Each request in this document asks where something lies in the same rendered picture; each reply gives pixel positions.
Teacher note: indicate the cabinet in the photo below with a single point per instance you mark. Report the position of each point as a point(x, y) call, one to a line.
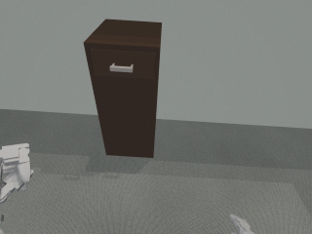
point(126, 106)

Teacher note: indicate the robot right hand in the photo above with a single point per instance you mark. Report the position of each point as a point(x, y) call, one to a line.
point(241, 225)

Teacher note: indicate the drawer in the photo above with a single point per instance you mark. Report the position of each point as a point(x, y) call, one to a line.
point(144, 63)

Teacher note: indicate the robot left hand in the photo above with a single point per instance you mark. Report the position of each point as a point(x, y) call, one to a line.
point(15, 164)

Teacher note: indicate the handle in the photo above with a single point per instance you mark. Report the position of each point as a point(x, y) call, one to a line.
point(117, 68)

